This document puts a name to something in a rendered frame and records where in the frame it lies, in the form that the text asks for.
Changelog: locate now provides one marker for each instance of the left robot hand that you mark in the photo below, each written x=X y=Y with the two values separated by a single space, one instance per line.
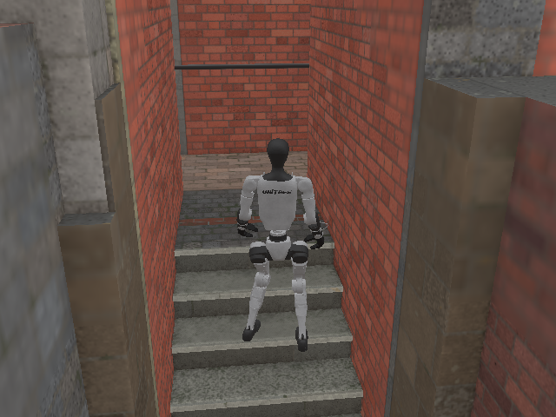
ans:
x=249 y=227

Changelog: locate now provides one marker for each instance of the robot left thigh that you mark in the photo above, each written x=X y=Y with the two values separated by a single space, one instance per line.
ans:
x=258 y=256

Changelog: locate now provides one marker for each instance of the robot left shin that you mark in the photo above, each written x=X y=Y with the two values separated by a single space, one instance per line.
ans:
x=256 y=300

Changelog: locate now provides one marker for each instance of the right robot upper arm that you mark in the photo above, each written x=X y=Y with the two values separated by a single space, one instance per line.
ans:
x=305 y=185

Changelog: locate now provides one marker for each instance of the robot left forearm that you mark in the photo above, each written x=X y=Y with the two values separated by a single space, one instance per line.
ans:
x=241 y=224

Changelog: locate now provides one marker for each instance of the right robot hand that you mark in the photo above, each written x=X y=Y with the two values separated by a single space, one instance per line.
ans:
x=319 y=243

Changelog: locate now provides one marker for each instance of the left robot upper arm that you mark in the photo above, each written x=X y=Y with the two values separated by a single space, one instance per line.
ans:
x=250 y=184

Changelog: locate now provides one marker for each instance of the robot right forearm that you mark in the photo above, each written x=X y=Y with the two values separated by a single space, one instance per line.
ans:
x=316 y=228

